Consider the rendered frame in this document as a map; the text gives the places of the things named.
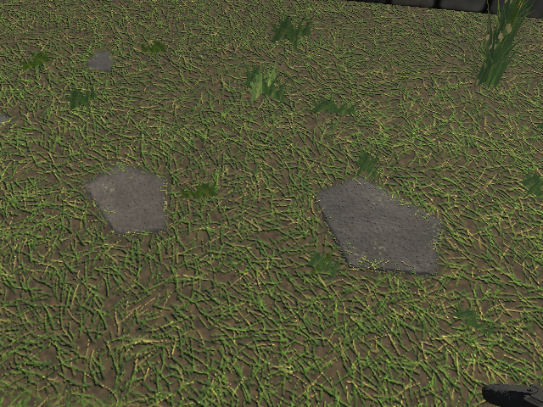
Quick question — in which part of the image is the right robot hand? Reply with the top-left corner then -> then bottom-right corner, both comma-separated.
482,384 -> 543,407

